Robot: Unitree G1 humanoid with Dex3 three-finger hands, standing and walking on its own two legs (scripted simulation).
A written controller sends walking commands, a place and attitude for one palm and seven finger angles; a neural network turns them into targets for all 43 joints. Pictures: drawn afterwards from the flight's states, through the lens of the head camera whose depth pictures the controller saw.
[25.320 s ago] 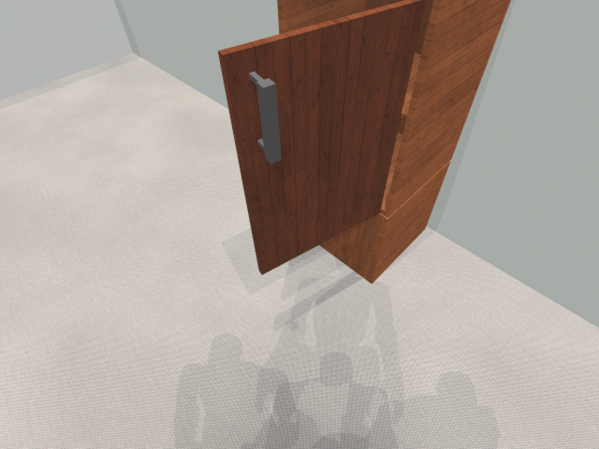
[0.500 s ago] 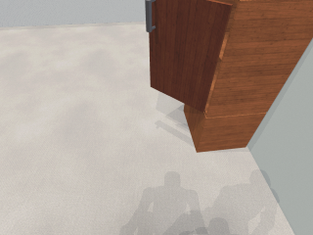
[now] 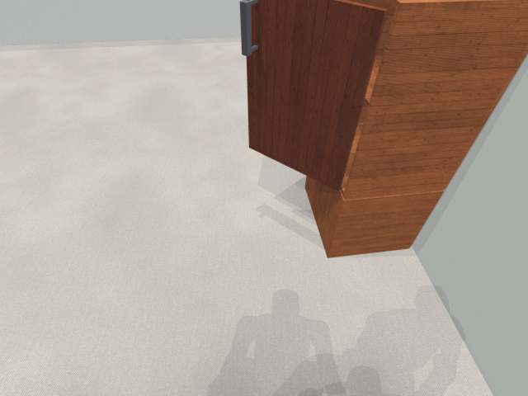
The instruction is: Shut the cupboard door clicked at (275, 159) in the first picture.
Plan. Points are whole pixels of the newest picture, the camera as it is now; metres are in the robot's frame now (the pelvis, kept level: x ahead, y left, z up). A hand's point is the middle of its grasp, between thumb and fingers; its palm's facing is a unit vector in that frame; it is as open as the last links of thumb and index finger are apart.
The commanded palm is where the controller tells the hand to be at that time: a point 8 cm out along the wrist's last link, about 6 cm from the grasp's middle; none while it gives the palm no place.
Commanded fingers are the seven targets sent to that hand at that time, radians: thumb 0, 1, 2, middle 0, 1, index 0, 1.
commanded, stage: look to check the result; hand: left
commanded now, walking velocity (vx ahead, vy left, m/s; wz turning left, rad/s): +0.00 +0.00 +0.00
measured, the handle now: (250, 27) +1.06 +0.09 +0.13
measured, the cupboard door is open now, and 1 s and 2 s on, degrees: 45 45 45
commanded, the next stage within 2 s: walk to a spot facing it in 0.50 s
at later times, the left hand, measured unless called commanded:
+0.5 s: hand out of the picture +0.02 +0.18 -0.17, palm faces +0.01 -0.98 -0.22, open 7.4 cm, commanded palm none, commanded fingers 0.00 0.90 0.90 -0.20 -0.30 -0.20 -0.30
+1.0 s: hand out of the picture +0.04 +0.22 -0.19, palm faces +0.17 -0.96 -0.21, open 7.4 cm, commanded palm none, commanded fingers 0.00 0.90 0.90 -0.20 -0.30 -0.20 -0.30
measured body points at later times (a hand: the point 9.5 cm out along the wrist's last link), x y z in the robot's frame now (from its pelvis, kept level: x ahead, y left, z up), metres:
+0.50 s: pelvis +0.01 +0.00 +0.00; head +0.01 -0.01 +0.45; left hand +0.02 +0.23 -0.15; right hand +0.02 -0.24 -0.16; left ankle +0.04 +0.11 -0.74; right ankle +0.01 -0.13 -0.74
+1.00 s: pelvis +0.01 +0.02 -0.02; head +0.04 +0.04 +0.43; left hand +0.03 +0.27 -0.18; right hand +0.08 -0.22 -0.16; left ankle +0.03 +0.10 -0.74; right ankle +0.00 -0.12 -0.73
